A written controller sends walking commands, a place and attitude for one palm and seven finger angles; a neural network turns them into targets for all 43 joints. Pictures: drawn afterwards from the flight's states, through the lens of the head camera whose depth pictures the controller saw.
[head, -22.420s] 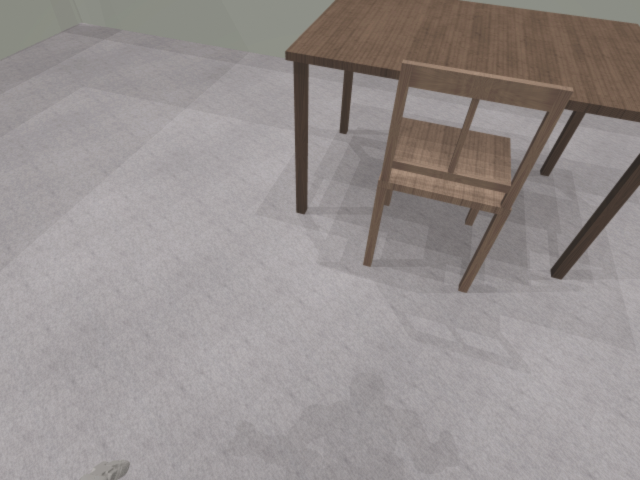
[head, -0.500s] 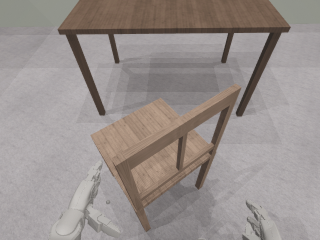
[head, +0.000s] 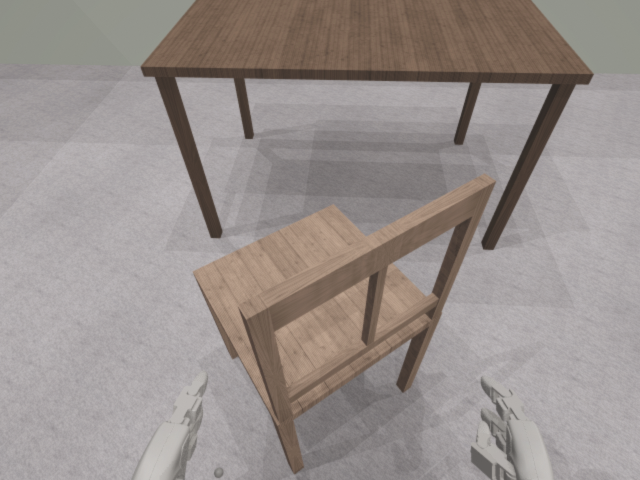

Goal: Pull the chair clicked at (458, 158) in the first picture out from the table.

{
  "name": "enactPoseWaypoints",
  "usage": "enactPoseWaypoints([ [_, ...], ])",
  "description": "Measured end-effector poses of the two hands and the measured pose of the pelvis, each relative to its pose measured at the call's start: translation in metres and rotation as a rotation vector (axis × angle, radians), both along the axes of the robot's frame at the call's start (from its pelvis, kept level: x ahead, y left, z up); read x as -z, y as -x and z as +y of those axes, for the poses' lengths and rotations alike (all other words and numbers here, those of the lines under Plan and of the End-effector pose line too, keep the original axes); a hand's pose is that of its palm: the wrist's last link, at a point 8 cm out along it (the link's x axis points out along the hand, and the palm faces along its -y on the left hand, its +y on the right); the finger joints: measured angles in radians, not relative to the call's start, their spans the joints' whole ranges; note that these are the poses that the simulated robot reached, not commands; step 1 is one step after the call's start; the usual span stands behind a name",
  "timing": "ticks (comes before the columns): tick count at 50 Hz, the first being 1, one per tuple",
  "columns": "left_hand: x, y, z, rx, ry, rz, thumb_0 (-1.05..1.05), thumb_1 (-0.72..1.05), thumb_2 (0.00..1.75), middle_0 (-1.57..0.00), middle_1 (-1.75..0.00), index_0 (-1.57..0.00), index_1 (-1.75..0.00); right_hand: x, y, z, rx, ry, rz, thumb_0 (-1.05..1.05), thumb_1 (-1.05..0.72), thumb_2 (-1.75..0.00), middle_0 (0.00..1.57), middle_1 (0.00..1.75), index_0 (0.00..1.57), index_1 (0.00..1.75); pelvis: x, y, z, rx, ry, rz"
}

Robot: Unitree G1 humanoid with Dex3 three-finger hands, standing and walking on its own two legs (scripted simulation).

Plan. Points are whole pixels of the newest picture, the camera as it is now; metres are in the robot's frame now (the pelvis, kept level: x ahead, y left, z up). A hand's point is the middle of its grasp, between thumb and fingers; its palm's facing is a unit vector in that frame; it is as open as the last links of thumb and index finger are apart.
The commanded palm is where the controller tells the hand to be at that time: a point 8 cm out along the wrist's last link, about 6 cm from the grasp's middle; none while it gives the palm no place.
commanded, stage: draw the fingers out of the gap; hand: left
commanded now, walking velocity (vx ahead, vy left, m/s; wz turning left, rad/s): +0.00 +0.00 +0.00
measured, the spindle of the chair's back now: (372, 306) +0.40 -0.07 -0.08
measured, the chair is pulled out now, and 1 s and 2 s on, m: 0.55 0.55 0.55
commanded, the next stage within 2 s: draw the hand back to the body in 0.02 s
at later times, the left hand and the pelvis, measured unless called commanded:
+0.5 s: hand (182, 452) +0.15 +0.14 +0.06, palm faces -0.02 -1.00 -0.09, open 17.5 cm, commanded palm +0.11 +0.22 +0.08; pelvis -0.02 -0.01 -0.02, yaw +0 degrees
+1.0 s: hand (77, 394) +0.18 +0.22 +0.14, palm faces +0.35 -0.84 -0.41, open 14.2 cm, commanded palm +0.14 +0.27 +0.16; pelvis +0.01 -0.01 +0.03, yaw +0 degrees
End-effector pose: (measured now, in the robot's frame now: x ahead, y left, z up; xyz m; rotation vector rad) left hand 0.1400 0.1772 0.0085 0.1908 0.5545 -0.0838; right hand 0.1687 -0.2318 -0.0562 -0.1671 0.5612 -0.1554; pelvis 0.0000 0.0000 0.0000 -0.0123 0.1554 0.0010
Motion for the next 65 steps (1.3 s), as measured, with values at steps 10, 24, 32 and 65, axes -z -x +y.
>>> enactPoseWaypoints([
  [10, -0.007, 0.019, -0.001, -0.051, 0.067, -0.051, -0.01, -0.54, 0.20, 0.00, 0.00, -0.01, 0.00, 0.005, 0.005, -0.005, 0.021, 0.000, -0.017, 0.01, -0.90, -0.90, 0.21, 0.30, 0.20, 0.30, 0.007, 0.005, -0.004, 0.000, 0.002, 0.011],
  [24, -0.058, 0.005, 0.021, -0.057, 0.106, -0.527, -0.01, -0.54, 0.20, 0.00, 0.00, 0.00, 0.00, 0.036, 0.019, -0.005, 0.002, -0.048, 0.025, 0.01, -0.90, -0.90, 0.21, 0.30, 0.20, 0.30, 0.024, 0.021, -0.011, 0.001, 0.006, 0.028],
  [32, -0.085, 0.005, 0.040, -0.090, 0.071, -0.500, -0.01, -0.52, 0.21, -0.01, 0.00, -0.01, 0.00, 0.019, 0.017, -0.007, 0.044, -0.061, -0.025, 0.01, -0.90, -0.90, 0.21, 0.30, 0.20, 0.30, 0.011, 0.014, -0.012, 0.002, 0.007, -0.013],
  [65, -0.202, -0.029, 0.110, -0.384, -0.416, -0.688, 0.01, 0.52, 0.71, -0.15, -0.22, -0.16, -0.22, -0.023, -0.027, 0.010, -0.059, -0.024, 0.039, 0.01, -0.90, -0.90, 0.21, 0.30, 0.20, 0.30, -0.042, -0.021, -0.005, 0.020, 0.005, -0.212],
])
